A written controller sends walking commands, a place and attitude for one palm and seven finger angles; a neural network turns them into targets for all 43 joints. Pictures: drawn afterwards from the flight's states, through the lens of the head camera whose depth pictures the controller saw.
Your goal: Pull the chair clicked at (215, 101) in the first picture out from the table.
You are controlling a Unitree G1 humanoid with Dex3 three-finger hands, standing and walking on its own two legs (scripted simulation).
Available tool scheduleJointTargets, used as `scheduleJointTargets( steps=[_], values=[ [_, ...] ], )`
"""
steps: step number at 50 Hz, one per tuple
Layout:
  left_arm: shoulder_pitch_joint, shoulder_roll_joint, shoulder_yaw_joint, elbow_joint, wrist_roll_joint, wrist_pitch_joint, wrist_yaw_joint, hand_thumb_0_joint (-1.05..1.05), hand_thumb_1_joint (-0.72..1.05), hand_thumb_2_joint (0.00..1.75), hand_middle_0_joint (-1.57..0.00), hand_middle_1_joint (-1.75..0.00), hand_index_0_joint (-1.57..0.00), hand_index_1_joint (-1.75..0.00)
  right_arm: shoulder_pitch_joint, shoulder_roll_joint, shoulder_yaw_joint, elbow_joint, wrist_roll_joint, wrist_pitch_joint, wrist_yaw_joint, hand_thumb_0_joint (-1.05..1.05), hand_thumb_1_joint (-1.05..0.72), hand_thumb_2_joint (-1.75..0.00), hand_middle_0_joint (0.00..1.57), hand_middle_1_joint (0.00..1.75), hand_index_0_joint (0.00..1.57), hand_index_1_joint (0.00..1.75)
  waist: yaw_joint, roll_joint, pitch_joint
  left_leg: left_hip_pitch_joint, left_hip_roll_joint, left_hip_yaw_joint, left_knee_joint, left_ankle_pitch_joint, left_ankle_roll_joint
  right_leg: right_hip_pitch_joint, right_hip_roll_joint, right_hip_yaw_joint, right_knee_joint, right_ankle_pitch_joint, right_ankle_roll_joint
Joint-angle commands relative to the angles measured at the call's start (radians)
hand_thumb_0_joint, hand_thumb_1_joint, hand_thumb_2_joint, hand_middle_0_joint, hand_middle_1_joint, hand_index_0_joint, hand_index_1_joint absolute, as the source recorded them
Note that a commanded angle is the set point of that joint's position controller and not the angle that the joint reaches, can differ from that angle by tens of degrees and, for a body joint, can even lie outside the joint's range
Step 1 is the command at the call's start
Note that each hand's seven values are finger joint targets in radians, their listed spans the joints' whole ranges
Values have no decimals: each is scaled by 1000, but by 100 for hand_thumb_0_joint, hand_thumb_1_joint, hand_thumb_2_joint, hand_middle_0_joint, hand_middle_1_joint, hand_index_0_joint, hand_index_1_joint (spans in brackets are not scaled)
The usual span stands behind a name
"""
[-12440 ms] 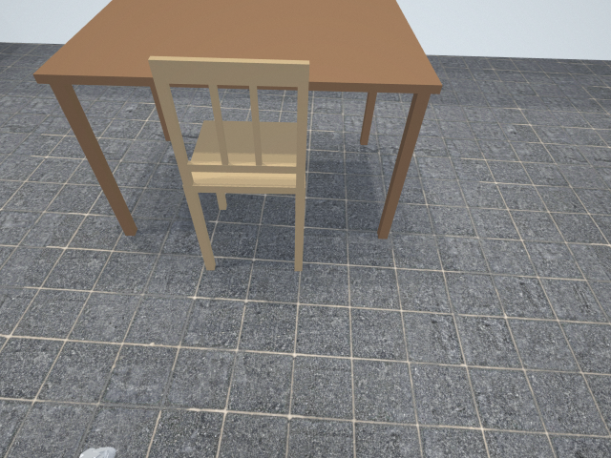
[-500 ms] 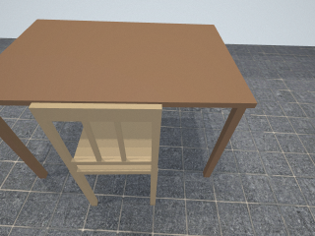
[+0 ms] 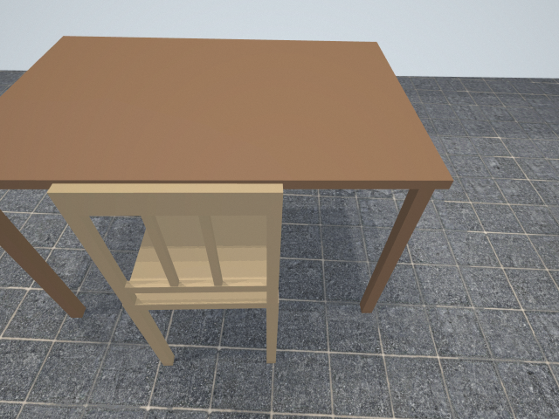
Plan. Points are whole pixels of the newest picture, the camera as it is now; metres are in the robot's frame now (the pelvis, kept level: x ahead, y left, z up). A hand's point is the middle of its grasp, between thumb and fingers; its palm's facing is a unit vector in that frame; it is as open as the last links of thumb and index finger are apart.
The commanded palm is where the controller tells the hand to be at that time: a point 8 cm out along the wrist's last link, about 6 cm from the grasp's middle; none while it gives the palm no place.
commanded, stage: look again from close up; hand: left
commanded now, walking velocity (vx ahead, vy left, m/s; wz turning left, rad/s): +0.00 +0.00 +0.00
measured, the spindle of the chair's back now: (162, 252) +0.44 +0.27 -0.11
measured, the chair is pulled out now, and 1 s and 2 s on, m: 0.00 0.00 0.00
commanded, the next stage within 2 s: none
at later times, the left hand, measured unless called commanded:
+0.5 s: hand out of the picture -0.03 +0.14 -0.18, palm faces +0.03 -0.99 -0.15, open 7.4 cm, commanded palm none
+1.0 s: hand out of the picture -0.03 +0.12 -0.18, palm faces +0.03 -0.99 -0.15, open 7.4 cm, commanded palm none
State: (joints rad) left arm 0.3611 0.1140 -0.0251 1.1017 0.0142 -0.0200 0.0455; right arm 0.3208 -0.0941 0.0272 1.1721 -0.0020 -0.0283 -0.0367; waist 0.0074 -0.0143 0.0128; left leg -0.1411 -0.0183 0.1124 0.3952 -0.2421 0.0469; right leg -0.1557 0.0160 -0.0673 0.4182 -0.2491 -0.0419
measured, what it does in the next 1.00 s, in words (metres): stands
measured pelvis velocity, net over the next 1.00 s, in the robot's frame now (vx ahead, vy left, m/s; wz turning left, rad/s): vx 0.00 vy -0.02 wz -0.01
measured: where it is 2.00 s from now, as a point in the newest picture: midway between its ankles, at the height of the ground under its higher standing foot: outside the picture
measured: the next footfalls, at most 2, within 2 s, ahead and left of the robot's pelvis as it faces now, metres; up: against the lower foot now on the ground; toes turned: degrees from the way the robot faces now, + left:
none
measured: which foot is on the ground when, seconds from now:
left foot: down 0.00-1.00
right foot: down 0.00-1.00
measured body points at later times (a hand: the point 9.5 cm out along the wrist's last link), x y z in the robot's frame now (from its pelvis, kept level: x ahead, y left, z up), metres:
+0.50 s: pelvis +0.00 -0.01 +0.00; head +0.00 -0.01 +0.45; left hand -0.03 +0.19 -0.16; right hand -0.03 -0.21 -0.16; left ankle -0.02 +0.08 -0.74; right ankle -0.01 -0.09 -0.74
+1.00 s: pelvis +0.00 -0.02 +0.00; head +0.00 -0.02 +0.45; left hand -0.03 +0.18 -0.16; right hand -0.03 -0.21 -0.17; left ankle -0.02 +0.08 -0.74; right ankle -0.01 -0.09 -0.74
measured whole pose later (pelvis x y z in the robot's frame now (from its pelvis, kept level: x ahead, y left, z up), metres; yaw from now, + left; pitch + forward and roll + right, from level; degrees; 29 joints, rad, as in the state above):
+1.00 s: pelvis +0.00 -0.02 +0.00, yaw +0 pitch -1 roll +1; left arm 0.38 0.10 -0.03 1.09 0.01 -0.03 0.05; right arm 0.33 -0.09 0.02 1.18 0.00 -0.02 -0.04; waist 0.01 -0.01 0.00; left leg -0.15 0.01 0.11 0.40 -0.24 0.01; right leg -0.16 0.05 -0.07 0.41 -0.24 -0.07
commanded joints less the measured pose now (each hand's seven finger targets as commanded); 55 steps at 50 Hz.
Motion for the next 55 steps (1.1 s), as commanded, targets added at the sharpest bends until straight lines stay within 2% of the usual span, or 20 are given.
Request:
scheduleJointTargets(
  steps=[1,3,6,9,15,16,22,28,44,48,52,55],
  values=[
    [103,71,11,-17,-5,-13,7,0,90,90,-20,-30,-20,-30,87,-82,-16,-11,0,-13,-1,0,-90,-90,20,30,20,30,-3,18,82,-13,128,-147,-78,127,4,-76,-121,139,-86,126,-9],
    [101,73,8,-18,-5,-13,6,0,90,90,-20,-30,-20,-30,85,-79,-16,-11,1,-11,-1,0,-90,-90,20,30,20,30,-4,7,91,-18,129,-146,-79,118,5,-79,-116,136,-91,118,-8],
    [106,70,9,-18,-5,-13,7,0,90,90,-20,-30,-20,-30,88,-77,-16,-9,1,-12,-1,0,-90,-90,20,30,20,30,-3,29,89,-18,128,-143,-79,105,2,-86,-119,141,-92,106,-10],
    [104,70,8,-19,-5,-13,7,0,90,90,-20,-30,-20,-30,87,-77,-16,-10,1,-12,-1,0,-90,-90,20,30,20,30,-3,27,91,-22,129,-142,-76,114,3,-84,-115,143,-91,115,-9],
    [109,70,9,-19,-5,-16,7,0,90,90,-20,-30,-20,-30,87,-75,-17,-8,2,-12,-2,0,-90,-90,20,30,20,30,-4,4,81,-14,130,-138,-67,132,1,-76,-120,145,-91,145,-8],
    [112,67,9,-19,-6,-16,7,0,90,90,-20,-30,-20,-30,87,-77,-16,-9,1,-12,-2,0,-90,-90,20,30,20,30,-4,21,80,-10,129,-138,-67,128,0,-79,-120,147,-92,141,-10],
    [113,68,10,-20,-6,-16,8,0,90,90,-20,-30,-20,-30,90,-72,-16,-8,1,-12,-3,0,-90,-90,20,30,20,30,-4,31,76,-7,130,-136,-70,130,0,-77,-119,148,-93,142,-11],
    [113,69,9,-21,-5,-17,7,0,90,90,-20,-30,-20,-30,90,-69,-17,-8,2,-10,-3,0,-90,-90,20,30,20,30,-4,10,88,-13,130,-134,-69,118,0,-79,-114,150,-102,142,-9],
    [120,64,10,-22,-6,-18,9,0,90,90,-20,-30,-20,-30,99,-64,-16,-6,1,-8,-5,0,-90,-90,20,30,20,30,-5,27,89,-20,129,-129,-63,108,-5,-83,-114,160,-108,140,-11],
    [121,69,10,-21,-6,-18,8,0,90,90,-20,-30,-20,-30,101,-62,-16,-7,3,-4,-4,0,-90,-90,20,30,20,30,-5,10,95,-26,127,-125,-62,84,-7,-82,-113,162,-118,124,-7],
    [124,67,11,-19,-7,-20,9,0,90,90,-20,-30,-20,-30,106,-63,-15,-6,1,-8,-5,0,-90,-90,20,30,20,30,-5,18,75,-15,127,-128,-56,119,-7,-72,-117,162,-105,165,-11],
    [125,68,11,-19,-7,-19,9,0,90,90,-20,-30,-20,-30,105,-62,-15,-4,2,-5,-6,0,-90,-90,20,30,20,30,-4,20,90,-26,127,-123,-54,99,-10,-77,-117,164,-114,147,-5]
  ],
)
